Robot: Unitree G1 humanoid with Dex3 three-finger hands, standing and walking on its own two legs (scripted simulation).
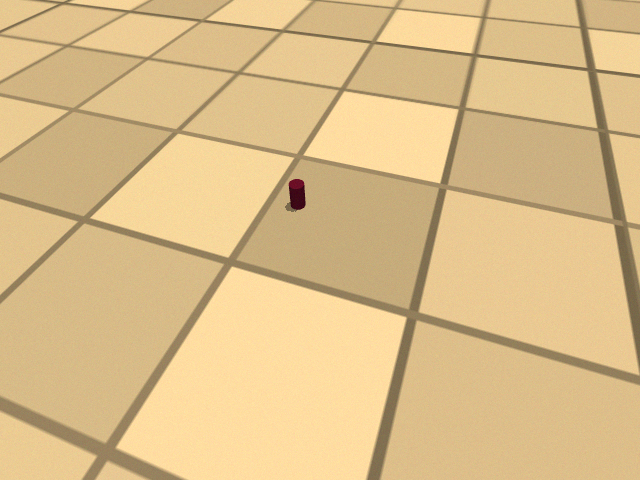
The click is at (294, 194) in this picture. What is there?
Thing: squat round
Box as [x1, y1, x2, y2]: [289, 179, 305, 209]
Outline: 293,179 289,182 291,206 293,208 299,209 302,208 305,204 303,182 299,179
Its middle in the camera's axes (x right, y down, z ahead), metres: -0.10 -0.23 +1.79
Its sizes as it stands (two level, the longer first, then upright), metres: 0.069 0.069 0.125
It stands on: the floor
